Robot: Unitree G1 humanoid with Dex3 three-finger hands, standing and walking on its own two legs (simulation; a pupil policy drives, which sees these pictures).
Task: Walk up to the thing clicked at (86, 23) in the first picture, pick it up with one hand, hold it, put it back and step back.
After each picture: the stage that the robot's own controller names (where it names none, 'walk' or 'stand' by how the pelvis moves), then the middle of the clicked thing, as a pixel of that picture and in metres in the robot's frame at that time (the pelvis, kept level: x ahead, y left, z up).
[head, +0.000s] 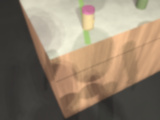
stand; (88, 18) +0.75 -0.01 +0.02
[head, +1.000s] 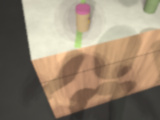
sink last; (82, 18) +0.67 +0.03 +0.04
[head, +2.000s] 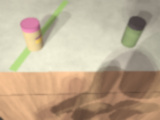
rise first; (32, 35) +0.50 +0.23 +0.06
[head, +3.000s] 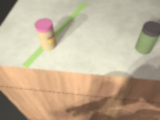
stand; (46, 35) +0.53 +0.18 +0.05
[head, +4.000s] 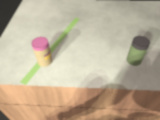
stand; (42, 52) +0.50 +0.19 +0.01
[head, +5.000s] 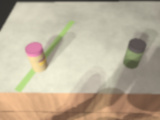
stand; (37, 57) +0.47 +0.21 +0.01
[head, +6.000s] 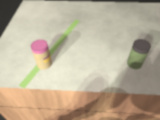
stand; (42, 55) +0.49 +0.19 +0.01
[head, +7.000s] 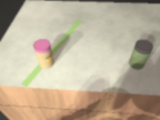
stand; (44, 54) +0.49 +0.18 +0.01
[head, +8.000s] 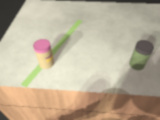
rise first; (44, 54) +0.49 +0.18 +0.01
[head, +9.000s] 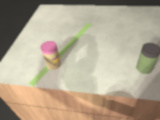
rise first; (51, 55) +0.49 +0.19 +0.02
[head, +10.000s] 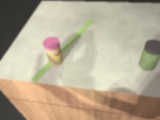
go down; (53, 52) +0.50 +0.19 +0.02
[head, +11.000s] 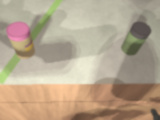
go down; (22, 41) +0.48 +0.18 +0.05
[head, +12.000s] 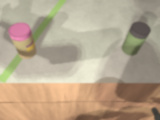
approach; (24, 41) +0.49 +0.18 +0.05
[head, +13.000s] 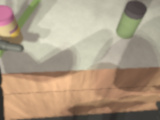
close in; (7, 27) +0.51 +0.20 +0.09
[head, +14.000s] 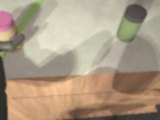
lift; (7, 33) +0.49 +0.20 +0.08
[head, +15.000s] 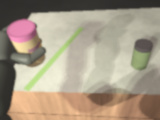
lift; (28, 44) +0.34 +0.16 +0.24
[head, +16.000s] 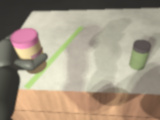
hold; (30, 52) +0.34 +0.16 +0.21
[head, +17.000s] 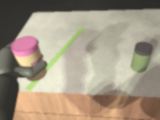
hold; (30, 59) +0.33 +0.17 +0.19
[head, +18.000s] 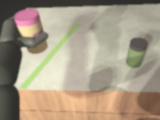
crouch; (32, 32) +0.41 +0.16 +0.22
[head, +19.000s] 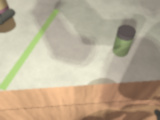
lower; out of the picture +0.51 +0.21 +0.20
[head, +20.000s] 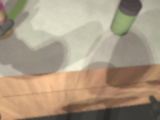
lower; out of the picture +0.53 +0.20 +0.09
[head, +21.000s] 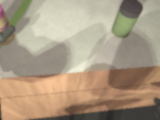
lower; out of the picture +0.51 +0.21 +0.09
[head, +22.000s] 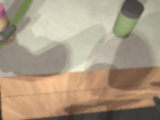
lower; out of the picture +0.51 +0.20 +0.09
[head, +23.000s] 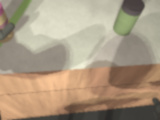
lower; out of the picture +0.52 +0.21 +0.09
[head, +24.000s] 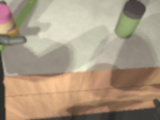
open; (4, 26) +0.51 +0.19 +0.09
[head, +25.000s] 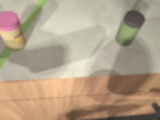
sink last; (11, 32) +0.50 +0.19 +0.07
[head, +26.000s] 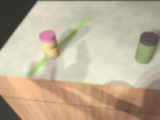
sink last; (50, 45) +0.53 +0.19 +0.06
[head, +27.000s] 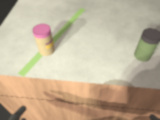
stand; (44, 40) +0.51 +0.18 +0.06
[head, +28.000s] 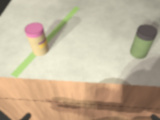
stand; (37, 40) +0.51 +0.20 +0.07
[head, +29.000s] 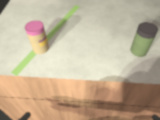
stand; (37, 38) +0.51 +0.20 +0.08
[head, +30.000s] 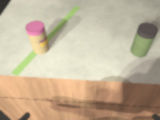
stand; (38, 38) +0.51 +0.20 +0.08
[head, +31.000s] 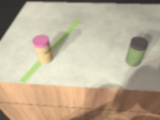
stand; (43, 49) +0.52 +0.20 +0.02
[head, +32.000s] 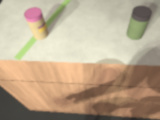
walk; (37, 24) +0.57 +0.22 +0.05
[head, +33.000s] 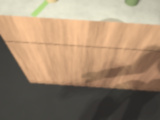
walk; out of the picture +0.79 +0.17 +0.04
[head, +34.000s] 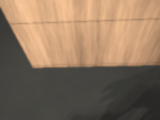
stand; out of the picture +1.07 +0.30 +0.04
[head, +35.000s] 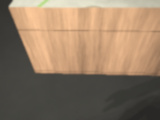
stand; out of the picture +1.11 +0.24 +0.01
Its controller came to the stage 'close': yes
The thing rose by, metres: 0.21
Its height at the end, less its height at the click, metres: +0.00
